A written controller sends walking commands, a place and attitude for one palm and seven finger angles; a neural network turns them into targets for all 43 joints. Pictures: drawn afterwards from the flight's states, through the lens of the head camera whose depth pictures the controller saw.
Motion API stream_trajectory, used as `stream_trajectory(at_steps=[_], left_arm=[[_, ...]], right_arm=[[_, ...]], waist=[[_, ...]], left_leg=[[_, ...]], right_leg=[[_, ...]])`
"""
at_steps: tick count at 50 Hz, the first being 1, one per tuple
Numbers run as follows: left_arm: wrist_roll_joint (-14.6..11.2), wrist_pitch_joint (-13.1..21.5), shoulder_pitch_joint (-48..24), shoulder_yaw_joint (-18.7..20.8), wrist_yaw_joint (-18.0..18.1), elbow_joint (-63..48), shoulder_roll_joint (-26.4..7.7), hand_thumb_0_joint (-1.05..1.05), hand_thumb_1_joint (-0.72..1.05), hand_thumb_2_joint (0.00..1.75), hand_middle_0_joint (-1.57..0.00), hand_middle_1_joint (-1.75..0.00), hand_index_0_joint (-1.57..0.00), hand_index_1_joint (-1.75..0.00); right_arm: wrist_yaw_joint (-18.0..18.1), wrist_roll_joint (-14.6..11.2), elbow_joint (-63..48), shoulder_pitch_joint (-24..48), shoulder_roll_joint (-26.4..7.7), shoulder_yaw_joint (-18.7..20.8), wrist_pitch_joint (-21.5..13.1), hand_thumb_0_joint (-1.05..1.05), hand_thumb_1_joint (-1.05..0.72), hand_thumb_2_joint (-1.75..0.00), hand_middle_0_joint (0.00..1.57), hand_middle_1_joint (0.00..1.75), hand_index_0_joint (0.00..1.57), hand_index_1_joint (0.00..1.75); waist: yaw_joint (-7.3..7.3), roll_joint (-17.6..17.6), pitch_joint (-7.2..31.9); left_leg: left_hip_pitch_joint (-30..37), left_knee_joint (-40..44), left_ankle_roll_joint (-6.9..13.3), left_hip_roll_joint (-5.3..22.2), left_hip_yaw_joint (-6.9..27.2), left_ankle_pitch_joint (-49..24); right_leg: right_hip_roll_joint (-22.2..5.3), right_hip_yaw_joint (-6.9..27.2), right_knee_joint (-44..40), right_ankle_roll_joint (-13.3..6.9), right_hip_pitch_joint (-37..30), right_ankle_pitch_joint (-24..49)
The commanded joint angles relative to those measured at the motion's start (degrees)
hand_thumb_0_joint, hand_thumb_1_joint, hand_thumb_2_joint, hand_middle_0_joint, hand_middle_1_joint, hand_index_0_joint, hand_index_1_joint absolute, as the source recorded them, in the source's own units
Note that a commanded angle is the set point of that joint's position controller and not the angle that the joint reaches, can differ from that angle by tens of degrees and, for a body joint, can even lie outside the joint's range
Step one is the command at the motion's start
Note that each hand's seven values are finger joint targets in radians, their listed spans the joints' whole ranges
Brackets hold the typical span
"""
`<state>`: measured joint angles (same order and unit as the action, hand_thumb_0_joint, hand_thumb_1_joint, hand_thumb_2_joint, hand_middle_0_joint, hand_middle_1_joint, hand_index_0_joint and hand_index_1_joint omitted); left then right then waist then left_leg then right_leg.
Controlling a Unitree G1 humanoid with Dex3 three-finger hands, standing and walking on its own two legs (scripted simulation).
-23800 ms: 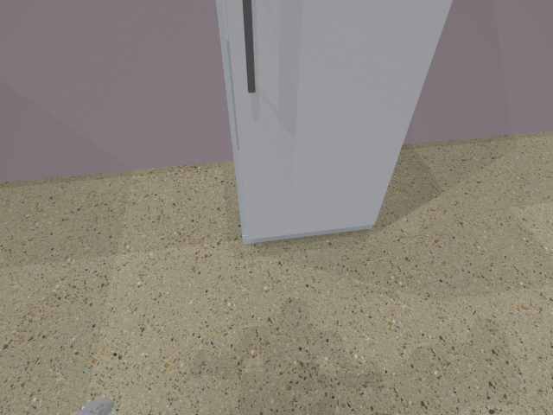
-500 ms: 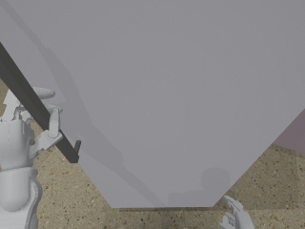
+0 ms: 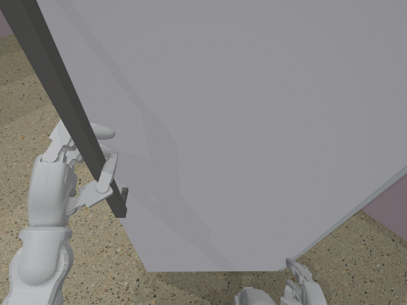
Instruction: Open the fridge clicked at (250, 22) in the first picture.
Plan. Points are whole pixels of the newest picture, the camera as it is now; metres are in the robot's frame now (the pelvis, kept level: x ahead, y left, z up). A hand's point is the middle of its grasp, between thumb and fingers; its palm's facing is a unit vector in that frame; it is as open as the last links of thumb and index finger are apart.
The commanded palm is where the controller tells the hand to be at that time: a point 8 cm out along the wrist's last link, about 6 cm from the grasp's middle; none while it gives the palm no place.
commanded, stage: walk backward, drawing the door open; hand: left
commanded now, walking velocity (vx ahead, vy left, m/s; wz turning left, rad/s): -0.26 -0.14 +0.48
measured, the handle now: (94, 140) +0.29 +0.18 +0.21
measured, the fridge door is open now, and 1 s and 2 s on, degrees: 45 77 67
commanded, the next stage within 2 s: stop walking and hold the door back in 0.78 s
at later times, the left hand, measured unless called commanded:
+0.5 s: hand (113, 298) +0.12 +0.12 +0.17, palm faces +0.46 -0.85 -0.25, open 6.7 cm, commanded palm +0.06 +0.15 +0.17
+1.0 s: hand out of the picture +0.01 +0.03 +0.18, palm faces +0.75 -0.62 -0.23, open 6.2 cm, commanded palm -0.03 +0.08 +0.16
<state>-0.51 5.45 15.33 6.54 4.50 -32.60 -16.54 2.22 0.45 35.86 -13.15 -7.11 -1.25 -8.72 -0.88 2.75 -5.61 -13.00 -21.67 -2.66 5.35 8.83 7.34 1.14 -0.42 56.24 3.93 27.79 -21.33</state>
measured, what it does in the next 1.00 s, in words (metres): steps to the right, turning left: right foot, then left foot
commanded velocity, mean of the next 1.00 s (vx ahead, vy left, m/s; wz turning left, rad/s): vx -0.16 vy -0.13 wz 0.51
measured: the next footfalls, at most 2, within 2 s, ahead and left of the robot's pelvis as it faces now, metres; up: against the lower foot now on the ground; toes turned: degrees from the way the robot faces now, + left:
right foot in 0.12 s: +0.00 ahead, -0.19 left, +0.00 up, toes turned +3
left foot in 0.44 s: -0.07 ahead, -0.04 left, +0.00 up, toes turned +23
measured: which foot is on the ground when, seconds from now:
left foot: down 0.00-0.12, up 0.14-0.42, down 0.44-0.84, up 0.86-1.00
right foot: up 0.00-0.10, down 0.12-0.44, up 0.46-0.84, down 0.86-1.00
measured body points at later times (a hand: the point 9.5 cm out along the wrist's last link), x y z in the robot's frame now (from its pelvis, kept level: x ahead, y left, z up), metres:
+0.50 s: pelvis -0.08 -0.13 -0.02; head -0.05 -0.09 +0.42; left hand +0.08 +0.16 +0.18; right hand +0.16 -0.31 -0.09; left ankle -0.11 -0.06 -0.75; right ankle -0.04 -0.21 -0.72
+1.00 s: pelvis -0.13 -0.29 -0.02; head -0.11 -0.27 +0.43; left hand -0.04 +0.06 +0.19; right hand +0.15 -0.41 -0.11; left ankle -0.18 -0.18 -0.65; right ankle -0.04 -0.38 -0.75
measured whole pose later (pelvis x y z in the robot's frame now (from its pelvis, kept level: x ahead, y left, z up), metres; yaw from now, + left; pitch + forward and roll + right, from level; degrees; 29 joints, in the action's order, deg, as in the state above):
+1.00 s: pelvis -0.13 -0.29 -0.02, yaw +31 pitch -2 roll +1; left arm -1.9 8.7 4.9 13.8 6.0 -19.6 -16.3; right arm 4.8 0.2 38.8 -9.0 -13.0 0.9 -5.1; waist 0.5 -0.6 -4.5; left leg -32.7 -70.8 -3.0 -2.5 1.4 25.4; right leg -3.6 -4.0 29.3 0.3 14.5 -13.1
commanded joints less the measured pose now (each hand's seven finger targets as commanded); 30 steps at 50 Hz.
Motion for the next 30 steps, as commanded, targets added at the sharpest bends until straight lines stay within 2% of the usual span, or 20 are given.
stream_trajectory(at_steps=[1,3,4,5,6,7,8,9,10,11,12,17,20,21,22,23,24,25,27,30], left_arm=[[-0.9,6.8,-10.5,7.9,3.1,-16.4,-5.4,0.0,0.9,0.9,-0.45,-1.4,-0.45,-1.4],[-1.0,7.6,-10.2,10.2,3.3,-16.1,-7.2,0.0,0.9,0.9,-0.45,-1.4,-0.45,-1.4],[-0.7,7.9,-10.4,10.8,3.1,-17.0,-8.1,0.0,0.9,0.9,-0.45,-1.4,-0.45,-1.4],[-0.7,7.6,-9.6,13.0,3.3,-18.0,-11.3,0.0,0.9,0.9,-0.45,-1.4,-0.45,-1.4],[-0.4,7.6,-9.8,15.2,3.3,-19.6,-14.7,0.0,0.9,0.9,-0.45,-1.4,-0.45,-1.4],[-0.1,8.1,-12.1,18.1,3.6,-20.1,-16.1,0.0,0.9,0.9,-0.45,-1.4,-0.45,-1.4],[-0.3,7.8,-13.2,20.2,3.9,-19.3,-16.9,0.0,0.9,0.9,-0.45,-1.4,-0.45,-1.4],[-0.9,7.9,-9.1,17.6,2.6,-16.9,-12.8,0.0,0.9,0.9,-0.45,-1.4,-0.45,-1.4],[-0.9,7.8,-7.7,15.8,2.0,-16.7,-11.4,0.0,0.9,0.9,-0.45,-1.4,-0.45,-1.4],[-1.2,8.1,-6.0,15.9,2.1,-17.3,-10.4,0.0,0.9,0.9,-0.45,-1.4,-0.45,-1.4],[-1.4,8.4,-6.6,15.3,2.0,-18.0,-10.2,0.0,0.9,0.9,-0.45,-1.4,-0.45,-1.4],[-1.7,7.7,-9.4,13.7,2.3,-18.4,-9.7,0.0,0.9,0.9,-0.45,-1.4,-0.45,-1.4],[-2.3,7.3,-8.9,11.0,2.2,-16.3,-7.7,0.0,0.9,0.9,-0.45,-1.4,-0.45,-1.4],[-2.5,7.6,-11.7,9.8,2.1,-17.9,-7.4,0.0,0.9,0.9,-0.45,-1.4,-0.45,-1.4],[-2.3,8.6,-12.6,10.0,1.8,-18.3,-8.0,0.0,0.9,0.9,-0.45,-1.4,-0.45,-1.4],[-0.2,9.7,-12.8,9.8,0.7,-17.2,-9.3,0.0,0.9,0.9,-0.45,-1.4,-0.45,-1.4],[1.4,9.9,-12.5,12.1,0.3,-16.1,-10.9,0.0,0.9,0.9,-0.45,-1.4,-0.45,-1.4],[-0.2,9.9,-17.3,13.0,-0.2,-22.0,-12.9,0.0,0.9,0.9,-0.45,-1.4,-0.45,-1.4],[1.1,8.9,-15.2,10.4,0.1,-15.6,-8.8,0.0,0.9,0.9,-0.45,-1.4,-0.45,-1.4],[-0.6,6.5,-17.1,7.7,0.2,-13.1,-5.6,0.0,0.9,0.9,-0.45,-1.4,-0.45,-1.4]], right_arm=[[1.0,-0.2,-8.2,7.8,-9.4,4.4,-3.5,0.0,-0.9,-0.9,0.2,0.3,0.2,0.3],[0.9,0.3,-8.1,9.4,-9.1,4.4,-3.9,0.0,-0.9,-0.9,0.2,0.3,0.2,0.3],[0.8,0.3,-7.8,8.9,-8.1,4.4,-3.8,0.0,-0.9,-0.9,0.2,0.3,0.2,0.3],[0.6,-0.3,-7.3,7.3,-6.4,4.2,-3.0,0.0,-0.9,-0.9,0.2,0.3,0.2,0.3],[0.7,-0.2,-8.5,10.3,-5.1,4.1,-2.1,0.0,-0.9,-0.9,0.2,0.3,0.2,0.3],[1.4,0.1,-8.1,11.3,-5.6,4.1,-2.3,0.0,-0.9,-0.9,0.2,0.3,0.2,0.3],[1.2,1.2,-8.0,10.5,-4.8,3.2,-2.2,0.0,-0.9,-0.9,0.2,0.3,0.2,0.3],[1.5,0.5,-7.2,9.5,-6.1,5.1,-1.8,0.0,-0.9,-0.9,0.2,0.3,0.2,0.3],[1.6,0.5,-7.2,9.9,-6.1,5.3,-1.3,0.0,-0.9,-0.9,0.2,0.3,0.2,0.3],[2.1,0.9,-9.0,9.6,-4.5,4.1,-0.8,0.0,-0.9,-0.9,0.2,0.3,0.2,0.3],[2.6,1.3,-9.7,10.4,-4.7,3.5,-0.6,0.0,-0.9,-0.9,0.2,0.3,0.2,0.3],[3.8,1.9,-10.9,7.8,-5.8,3.6,-1.2,0.0,-0.9,-0.9,0.2,0.3,0.2,0.3],[4.0,1.6,-10.6,3.9,-7.4,4.0,-1.1,0.0,-0.9,-0.9,0.2,0.3,0.2,0.3],[4.0,1.4,-11.1,2.7,-8.3,4.6,-0.8,0.0,-0.9,-0.9,0.2,0.3,0.2,0.3],[3.9,1.8,-11.5,4.3,-10.2,5.6,-1.7,0.0,-0.9,-0.9,0.2,0.3,0.2,0.3],[2.7,2.0,-9.8,3.8,-9.8,4.9,-2.2,0.0,-0.9,-0.9,0.2,0.3,0.2,0.3],[1.3,1.8,-9.6,5.1,-10.4,5.0,-2.5,0.0,-0.9,-0.9,0.2,0.3,0.2,0.3],[1.4,1.5,-10.4,7.6,-9.4,4.6,-2.9,0.0,-0.9,-0.9,0.2,0.3,0.2,0.3],[1.1,0.6,-7.9,6.8,-10.0,5.6,-2.6,0.0,-0.9,-0.9,0.2,0.3,0.2,0.3],[0.9,-0.4,-7.5,6.5,-9.9,4.9,-2.7,0.0,-0.9,-0.9,0.2,0.3,0.2,0.3]], waist=[[-0.06,15.9,12.3],[1.59,12.1,13.2],[1.83,5.0,14.3],[0.93,-4.6,15.1],[2.31,-20.2,14.2],[2.68,-20.2,14.1],[2.14,-14.4,13.9],[1.11,-16.1,17.2],[0.72,-13.5,16.6],[0.91,-10.7,17.2],[1.36,-9.7,16.1],[2.49,-12.1,16.4],[-0.4,-5.3,19.3],[-2.61,1.2,21.0],[-0.85,14.3,18.9],[0.16,16.0,18.8],[0.6,7.0,17.3],[-0.53,7.9,17.4],[-0.29,3.6,13.9],[0.57,9.6,14.8]], left_leg=[[-0.1,7.4,9.3,8.2,8.4,4.0],[-5.8,3.9,7.7,6.5,8.2,6.7],[-6.0,-1.5,5.5,2.2,5.5,12.1],[-4.9,-11.9,2.5,-4.5,-1.4,16.4],[-13.6,-32.4,-0.1,-9.5,-7.8,25.4],[-17.4,-48.6,0.9,-8.5,-5.9,28.3],[-20.1,-54.4,0.8,-6.5,-5.6,26.9],[-19.9,-57.2,-0.2,-6.7,-5.8,24.5],[-20.8,-55.9,-0.9,-5.5,-7.8,22.4],[-21.2,-53.0,-1.4,-5.5,-11.0,21.8],[-19.2,-49.4,-1.2,-5.5,-12.9,21.3],[-11.3,-25.0,1.0,-4.3,-15.8,24.0],[0.6,-4.5,0.9,-5.1,-16.7,8.5],[13.3,1.4,1.6,-2.2,-11.2,-7.1],[24.8,4.4,6.5,15.1,12.0,-39.6],[29.4,1.8,12.4,25.0,24.3,-61.8],[26.7,0.3,15.1,24.4,21.3,-55.8],[25.8,1.2,11.4,21.1,20.8,-56.0],[21.0,-0.6,8.5,15.6,10.0,-44.9],[11.7,1.0,7.0,8.8,-2.3,-31.7]], right_leg=[[2.2,-2.0,-14.6,-0.1,-12.2,-4.0],[2.1,-2.6,-28.2,-0.5,-22.2,1.3],[-0.3,-1.7,-37.4,-1.2,-25.0,7.1],[-6.0,1.1,-41.3,-3.6,-24.1,11.7],[-18.6,12.7,-42.5,-8.7,-21.4,17.1],[-24.3,16.1,-41.4,-11.9,-15.1,25.3],[-24.8,11.7,-38.5,-12.9,-14.7,31.0],[-21.3,6.1,-35.1,-11.3,-21.7,38.3],[-19.2,2.1,-31.8,-11.5,-25.5,45.2],[-18.1,-2.1,-30.8,-11.5,-29.2,48.4],[-17.3,-2.7,-31.3,-11.4,-28.0,49.1],[-19.9,-0.4,-30.9,-14.3,-28.5,50.2],[-16.0,-4.3,-20.6,-11.6,-24.7,47.6],[-12.1,-6.6,-9.3,-8.1,-14.4,37.1],[-2.4,-7.8,3.3,-2.4,5.2,2.6],[-0.7,-0.3,10.6,-0.9,13.4,-17.5],[-1.2,2.8,12.2,-2.0,14.7,-14.0],[-0.9,2.2,14.2,-2.0,15.1,-13.4],[-1.8,2.8,10.4,-1.2,13.7,-5.1],[-1.0,0.2,4.0,-1.0,2.0,3.8]])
